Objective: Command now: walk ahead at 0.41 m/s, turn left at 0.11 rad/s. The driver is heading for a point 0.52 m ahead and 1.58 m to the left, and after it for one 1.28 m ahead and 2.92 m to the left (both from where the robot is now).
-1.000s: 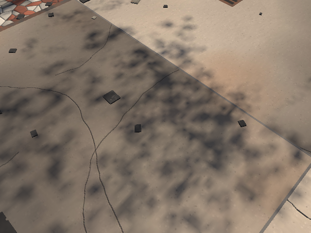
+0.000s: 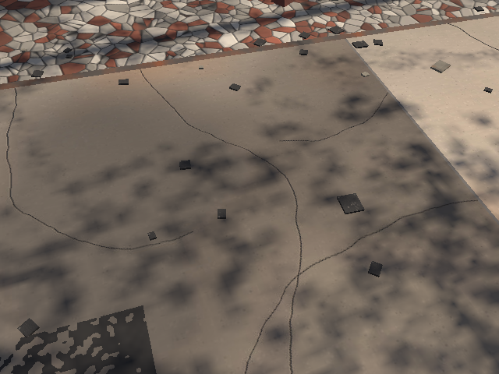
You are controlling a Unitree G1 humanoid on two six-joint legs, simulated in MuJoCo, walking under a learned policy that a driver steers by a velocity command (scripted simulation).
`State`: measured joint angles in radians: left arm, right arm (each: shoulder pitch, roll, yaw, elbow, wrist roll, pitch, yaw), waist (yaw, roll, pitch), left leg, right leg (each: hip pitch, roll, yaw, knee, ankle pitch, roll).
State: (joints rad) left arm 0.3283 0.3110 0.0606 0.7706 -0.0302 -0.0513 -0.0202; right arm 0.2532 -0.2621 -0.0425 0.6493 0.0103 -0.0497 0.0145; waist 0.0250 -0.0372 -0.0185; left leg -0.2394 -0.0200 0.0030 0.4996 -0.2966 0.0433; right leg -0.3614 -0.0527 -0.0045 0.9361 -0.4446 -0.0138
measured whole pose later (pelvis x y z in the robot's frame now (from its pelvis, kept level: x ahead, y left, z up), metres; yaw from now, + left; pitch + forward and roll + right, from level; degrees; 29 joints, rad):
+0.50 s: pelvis +0.25 -0.04 -0.01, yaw +9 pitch +2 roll -1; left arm 0.13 0.27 0.04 0.69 0.01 -0.09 -0.03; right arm 0.38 -0.30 -0.05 0.77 0.04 -0.04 -0.01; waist -0.04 0.03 0.05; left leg -0.37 0.02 -0.08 1.18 -0.41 0.01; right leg -0.37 0.01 -0.07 0.51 -0.17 -0.03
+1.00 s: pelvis +0.49 +0.09 -0.01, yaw +27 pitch +1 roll -1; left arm 0.22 0.32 0.06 0.77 -0.02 -0.09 -0.01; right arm 0.20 -0.31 -0.07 0.63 0.02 -0.04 0.04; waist 0.01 -0.01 0.09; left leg -0.42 -0.06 0.01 0.59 -0.19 0.09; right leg -0.33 -0.05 0.00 1.19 -0.44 0.01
